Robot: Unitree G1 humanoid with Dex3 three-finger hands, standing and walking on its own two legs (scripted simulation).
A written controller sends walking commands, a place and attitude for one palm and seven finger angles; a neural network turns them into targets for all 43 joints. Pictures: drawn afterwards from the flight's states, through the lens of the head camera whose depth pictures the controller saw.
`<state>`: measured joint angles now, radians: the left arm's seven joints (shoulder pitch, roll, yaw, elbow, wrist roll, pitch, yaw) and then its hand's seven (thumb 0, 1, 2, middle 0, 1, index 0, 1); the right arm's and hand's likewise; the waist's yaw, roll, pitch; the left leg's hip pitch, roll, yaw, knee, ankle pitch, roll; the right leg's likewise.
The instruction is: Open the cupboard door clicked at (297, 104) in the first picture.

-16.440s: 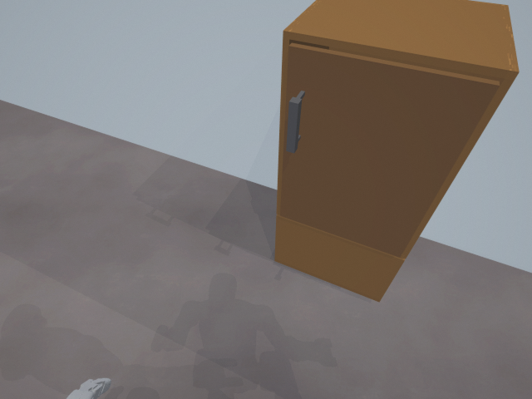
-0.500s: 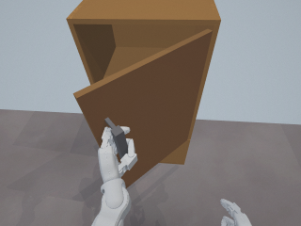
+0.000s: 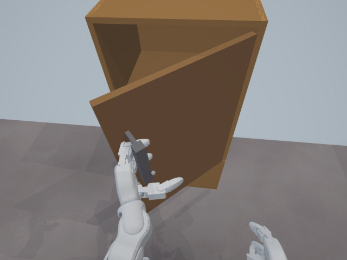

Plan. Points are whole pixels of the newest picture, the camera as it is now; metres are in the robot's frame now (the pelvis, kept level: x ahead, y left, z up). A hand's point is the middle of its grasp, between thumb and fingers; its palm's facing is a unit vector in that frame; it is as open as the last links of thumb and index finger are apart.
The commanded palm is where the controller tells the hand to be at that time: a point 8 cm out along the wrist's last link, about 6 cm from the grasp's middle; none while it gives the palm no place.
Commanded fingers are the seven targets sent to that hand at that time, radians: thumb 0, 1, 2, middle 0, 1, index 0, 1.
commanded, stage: open thumb and fingers to let go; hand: left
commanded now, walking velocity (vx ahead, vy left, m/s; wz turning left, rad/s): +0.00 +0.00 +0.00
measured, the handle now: (138, 158) +0.34 +0.10 +0.06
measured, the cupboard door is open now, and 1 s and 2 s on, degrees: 42 47 45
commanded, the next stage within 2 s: slide the hand sideways off the handle in 0.34 s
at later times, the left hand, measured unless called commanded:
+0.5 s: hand (153, 179) +0.28 +0.06 +0.06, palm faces +0.20 -0.98 -0.04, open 15.1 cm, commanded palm +0.24 +0.10 +0.06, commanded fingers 0.00 -0.50 0.30 -0.15 -0.30 -0.15 -0.30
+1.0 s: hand (144, 203) +0.23 +0.07 +0.06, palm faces -0.15 -0.99 -0.02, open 16.2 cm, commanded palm +0.21 +0.14 +0.06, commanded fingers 0.00 -0.50 0.30 -0.15 -0.30 -0.15 -0.30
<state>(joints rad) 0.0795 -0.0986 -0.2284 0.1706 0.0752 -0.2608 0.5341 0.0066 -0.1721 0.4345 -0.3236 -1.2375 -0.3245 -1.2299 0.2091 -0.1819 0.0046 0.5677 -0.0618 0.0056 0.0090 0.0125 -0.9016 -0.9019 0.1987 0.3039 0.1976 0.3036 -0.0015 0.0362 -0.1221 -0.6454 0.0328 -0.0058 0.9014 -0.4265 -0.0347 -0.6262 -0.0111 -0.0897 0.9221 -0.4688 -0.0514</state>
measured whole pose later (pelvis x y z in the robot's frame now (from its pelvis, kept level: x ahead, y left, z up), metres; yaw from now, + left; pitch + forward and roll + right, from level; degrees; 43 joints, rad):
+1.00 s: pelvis -0.02 +0.02 -0.01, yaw -2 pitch +8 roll +0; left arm 0.27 0.07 -0.24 -0.05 -0.01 -0.28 0.07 -0.01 -0.50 0.30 -0.19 -0.32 -0.18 -0.31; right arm 0.25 -0.21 0.03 0.44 0.00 -0.02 0.01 0.01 -0.90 -0.90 0.20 0.30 0.20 0.30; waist -0.01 0.03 -0.09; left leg -0.67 0.03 0.03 0.97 -0.45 0.00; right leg -0.66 -0.02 -0.05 0.98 -0.47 -0.02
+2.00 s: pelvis -0.01 +0.03 -0.01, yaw -1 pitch +8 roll -1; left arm 0.57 0.21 0.02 -0.35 -0.21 -0.23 -0.16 -0.01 -0.50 0.30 -0.15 -0.30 -0.15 -0.30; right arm 0.29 -0.21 0.03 0.41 0.05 -0.08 -0.06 0.02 -0.90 -0.90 0.20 0.30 0.20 0.30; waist 0.00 0.07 -0.13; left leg -0.68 0.03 0.00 1.01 -0.48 0.00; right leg -0.64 -0.01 -0.08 0.98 -0.49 -0.02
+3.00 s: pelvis +0.03 +0.03 +0.05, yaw -1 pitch -3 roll +0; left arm 0.46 0.35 0.34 -0.41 -0.06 -0.05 0.13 0.01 0.70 0.81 -0.20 -0.30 -0.20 -0.30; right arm 0.19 -0.23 0.04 0.62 0.00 -0.11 -0.09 0.01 -0.90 -0.90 0.20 0.30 0.20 0.30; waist 0.07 0.06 0.01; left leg -0.12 0.01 0.03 0.45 -0.28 0.01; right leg -0.09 -0.01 -0.05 0.42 -0.28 0.00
